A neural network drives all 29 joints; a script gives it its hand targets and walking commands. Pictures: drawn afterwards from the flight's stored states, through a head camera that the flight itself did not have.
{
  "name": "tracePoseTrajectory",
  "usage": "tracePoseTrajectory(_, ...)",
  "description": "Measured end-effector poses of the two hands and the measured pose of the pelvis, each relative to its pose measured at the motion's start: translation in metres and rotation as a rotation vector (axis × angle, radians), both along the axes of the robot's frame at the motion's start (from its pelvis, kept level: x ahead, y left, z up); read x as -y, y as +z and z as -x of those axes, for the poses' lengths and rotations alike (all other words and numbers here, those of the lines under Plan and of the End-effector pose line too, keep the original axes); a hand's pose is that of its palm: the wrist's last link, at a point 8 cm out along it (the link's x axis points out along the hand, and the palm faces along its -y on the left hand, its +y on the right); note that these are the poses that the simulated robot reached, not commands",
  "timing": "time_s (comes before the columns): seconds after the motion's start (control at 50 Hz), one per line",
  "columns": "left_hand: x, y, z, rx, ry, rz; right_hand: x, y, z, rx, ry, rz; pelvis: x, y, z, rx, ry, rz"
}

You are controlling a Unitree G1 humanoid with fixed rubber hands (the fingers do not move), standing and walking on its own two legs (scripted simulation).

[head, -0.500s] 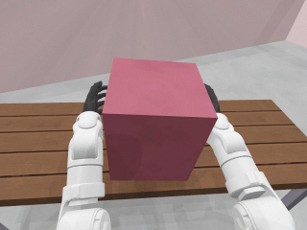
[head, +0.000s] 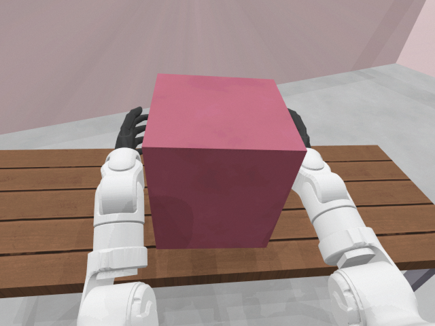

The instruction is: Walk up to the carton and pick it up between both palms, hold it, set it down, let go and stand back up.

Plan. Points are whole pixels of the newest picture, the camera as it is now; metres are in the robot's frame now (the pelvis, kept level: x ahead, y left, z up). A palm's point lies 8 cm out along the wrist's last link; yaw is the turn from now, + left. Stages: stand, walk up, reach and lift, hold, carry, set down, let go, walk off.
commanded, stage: reach and lift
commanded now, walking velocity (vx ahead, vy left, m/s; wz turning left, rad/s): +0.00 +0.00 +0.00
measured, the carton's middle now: (214, 164) +0.37 +0.01 +0.16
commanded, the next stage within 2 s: hold in 0.24 s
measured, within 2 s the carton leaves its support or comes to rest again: neither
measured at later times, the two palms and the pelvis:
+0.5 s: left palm (124, 147) +0.36 +0.16 +0.21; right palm (302, 144) +0.36 -0.14 +0.21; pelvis +0.00 +0.00 +0.00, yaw +0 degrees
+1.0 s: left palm (124, 144) +0.36 +0.16 +0.22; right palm (303, 141) +0.36 -0.14 +0.22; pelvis +0.00 +0.00 +0.00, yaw +0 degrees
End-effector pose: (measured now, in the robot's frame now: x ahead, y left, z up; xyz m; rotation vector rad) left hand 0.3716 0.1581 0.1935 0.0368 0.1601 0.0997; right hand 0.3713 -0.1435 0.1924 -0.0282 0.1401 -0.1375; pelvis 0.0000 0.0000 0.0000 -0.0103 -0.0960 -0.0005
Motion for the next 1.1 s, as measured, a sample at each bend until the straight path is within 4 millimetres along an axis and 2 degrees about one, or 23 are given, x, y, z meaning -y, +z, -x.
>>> tracePoseTrajectory(0.32, 0.002, 0.009, 0.008, 0.017, 0.007, -0.002, 0.002, 0.008, 0.005, 0.019, 0.01, -0.01, 0.002, 0.0, -0.003, 0.013, 0.003, 0.001)
tracePoseTrajectory(0.66, 0.0, 0.027, 0.014, 0.016, 0.02, 0.008, 0.001, 0.026, 0.007, 0.018, 0.019, -0.03, 0.004, 0.0, 0.002, 0.012, 0.001, -0.002)
tracePoseTrajectory(1.1, 0.0, 0.023, 0.013, 0.014, 0.016, 0.001, 0.0, 0.024, 0.006, 0.017, 0.017, -0.026, 0.003, 0.0, 0.0, 0.019, 0.008, 0.0)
